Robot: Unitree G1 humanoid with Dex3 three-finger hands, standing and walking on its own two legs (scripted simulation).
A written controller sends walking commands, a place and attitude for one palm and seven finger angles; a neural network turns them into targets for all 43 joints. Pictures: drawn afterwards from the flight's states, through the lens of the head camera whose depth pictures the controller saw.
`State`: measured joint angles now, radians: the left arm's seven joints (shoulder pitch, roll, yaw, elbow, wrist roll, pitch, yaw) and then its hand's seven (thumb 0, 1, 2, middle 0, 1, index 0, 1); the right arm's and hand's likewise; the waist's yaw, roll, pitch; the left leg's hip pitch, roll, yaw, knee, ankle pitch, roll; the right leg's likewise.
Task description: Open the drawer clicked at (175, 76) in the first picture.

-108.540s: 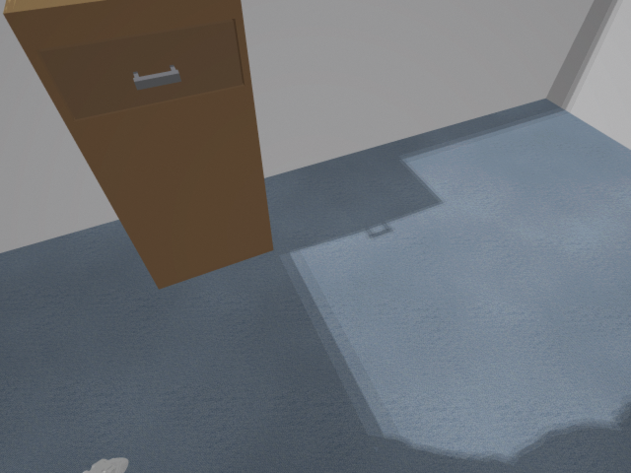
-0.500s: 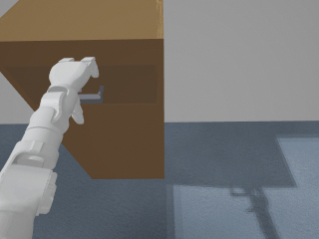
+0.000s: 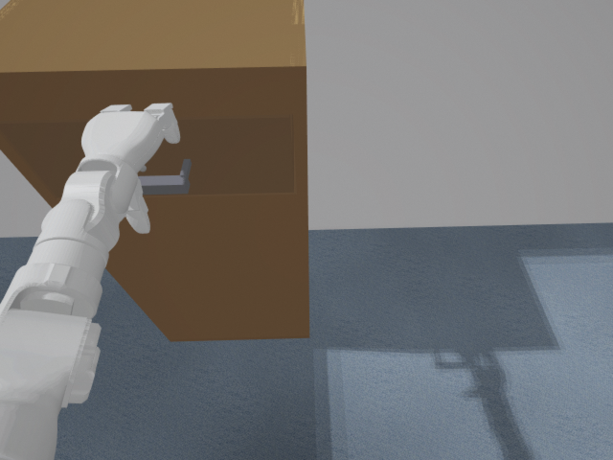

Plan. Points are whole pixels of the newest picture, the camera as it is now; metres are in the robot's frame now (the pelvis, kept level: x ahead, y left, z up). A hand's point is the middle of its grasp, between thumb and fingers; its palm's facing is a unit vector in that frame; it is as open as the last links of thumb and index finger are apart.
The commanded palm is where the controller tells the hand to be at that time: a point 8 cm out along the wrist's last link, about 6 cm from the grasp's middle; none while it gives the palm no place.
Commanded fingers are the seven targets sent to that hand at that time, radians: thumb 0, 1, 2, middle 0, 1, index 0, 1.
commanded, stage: re-aim the fingers above the handle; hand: left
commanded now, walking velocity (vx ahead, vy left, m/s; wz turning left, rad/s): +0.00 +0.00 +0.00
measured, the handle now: (157, 175) +0.52 +0.22 +0.06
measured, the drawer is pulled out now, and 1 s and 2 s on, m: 0.00 0.00 0.00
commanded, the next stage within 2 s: lower the fingers behind the handle in 0.04 s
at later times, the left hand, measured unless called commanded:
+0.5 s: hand (140, 170) +0.48 +0.21 +0.11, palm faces +0.03 -0.02 -1.00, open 13.5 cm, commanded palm +0.46 +0.25 +0.13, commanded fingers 0.00 -0.50 0.30 -0.30 -1.20 -0.30 -1.20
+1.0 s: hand (140, 176) +0.48 +0.22 +0.10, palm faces +0.02 +0.01 -1.00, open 13.6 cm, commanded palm +0.46 +0.25 +0.10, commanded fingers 0.00 -0.50 0.30 -0.30 -1.20 -0.30 -1.20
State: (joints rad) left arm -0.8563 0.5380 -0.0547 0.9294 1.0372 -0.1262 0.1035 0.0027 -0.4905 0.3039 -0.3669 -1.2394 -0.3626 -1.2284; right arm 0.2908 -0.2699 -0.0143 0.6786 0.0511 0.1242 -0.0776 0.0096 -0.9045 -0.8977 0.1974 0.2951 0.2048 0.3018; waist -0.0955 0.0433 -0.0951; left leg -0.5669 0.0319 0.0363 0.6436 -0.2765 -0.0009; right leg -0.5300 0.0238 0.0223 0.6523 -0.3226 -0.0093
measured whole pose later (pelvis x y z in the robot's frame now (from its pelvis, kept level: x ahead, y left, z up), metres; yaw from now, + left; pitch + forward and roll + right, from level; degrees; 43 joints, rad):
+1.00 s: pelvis -0.03 +0.01 -0.02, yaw +0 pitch +14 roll -1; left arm -1.00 0.54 -0.11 1.08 1.07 -0.04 0.17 0.00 -0.49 0.30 -0.34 -1.25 -0.31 -1.33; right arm 0.34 -0.28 0.01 0.64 0.05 0.12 -0.08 0.01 -0.90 -0.90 0.20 0.30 0.21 0.30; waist -0.13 0.02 -0.12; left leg -0.73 0.03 0.04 0.76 -0.28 0.02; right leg -0.69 0.02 0.02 0.76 -0.32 0.01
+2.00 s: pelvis +0.02 +0.01 -0.02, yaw +1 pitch +17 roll -2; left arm -0.75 0.50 -0.06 0.90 1.07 -0.08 0.21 0.00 -0.39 0.35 -0.33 -1.21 -0.33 -1.22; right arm 0.31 -0.25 -0.06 0.69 0.00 0.14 -0.03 0.01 -0.90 -0.90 0.20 0.30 0.21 0.30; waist -0.07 0.03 -0.15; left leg -0.76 0.03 0.01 0.84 -0.38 0.02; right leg -0.69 0.02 0.00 0.79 -0.41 0.00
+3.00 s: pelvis +0.02 +0.02 -0.02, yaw -1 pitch +16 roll -1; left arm -0.56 0.49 0.00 0.72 1.04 -0.04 0.21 0.01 0.82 0.84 -0.42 -1.35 -0.32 -1.35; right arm 0.32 -0.24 -0.07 0.67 0.01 0.16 -0.02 0.01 -0.90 -0.90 0.20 0.30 0.20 0.30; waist -0.07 0.04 -0.15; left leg -0.69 0.04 0.05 0.79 -0.38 0.02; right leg -0.64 0.03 0.04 0.76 -0.40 0.01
